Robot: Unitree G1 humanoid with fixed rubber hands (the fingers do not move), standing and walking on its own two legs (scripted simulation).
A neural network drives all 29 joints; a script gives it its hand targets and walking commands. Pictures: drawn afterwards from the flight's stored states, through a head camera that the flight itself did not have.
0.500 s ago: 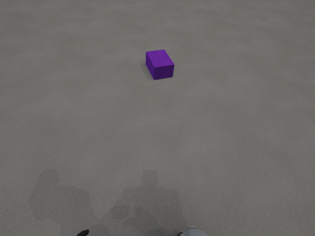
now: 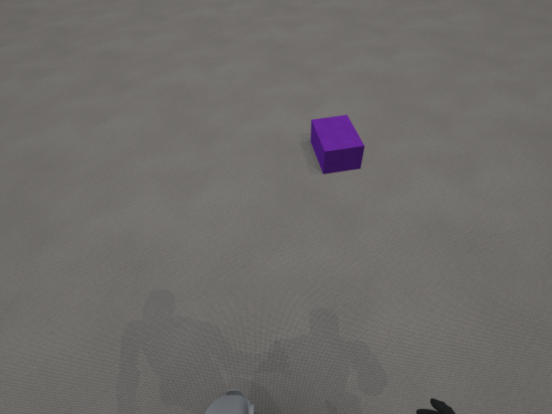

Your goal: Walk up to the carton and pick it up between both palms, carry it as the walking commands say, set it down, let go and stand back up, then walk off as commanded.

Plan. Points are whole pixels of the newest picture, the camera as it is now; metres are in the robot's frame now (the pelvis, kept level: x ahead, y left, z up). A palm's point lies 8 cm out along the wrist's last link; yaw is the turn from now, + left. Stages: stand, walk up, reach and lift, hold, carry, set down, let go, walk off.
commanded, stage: walk up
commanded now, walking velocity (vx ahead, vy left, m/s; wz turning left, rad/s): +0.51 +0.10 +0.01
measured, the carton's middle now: (335, 143) +1.62 -0.09 -0.71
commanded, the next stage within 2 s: none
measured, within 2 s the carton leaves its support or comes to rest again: neither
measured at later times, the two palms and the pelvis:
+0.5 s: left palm (181, 299) +0.35 +0.26 -0.15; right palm out of the picture +0.14 -0.21 -0.11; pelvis +0.24 +0.03 +0.00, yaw +0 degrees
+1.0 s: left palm (210, 271) +0.40 +0.21 -0.11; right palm (435, 215) +0.61 -0.28 -0.13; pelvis +0.49 -0.04 +0.00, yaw +0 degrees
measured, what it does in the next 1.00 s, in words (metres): walks ahead: left foot, then right foot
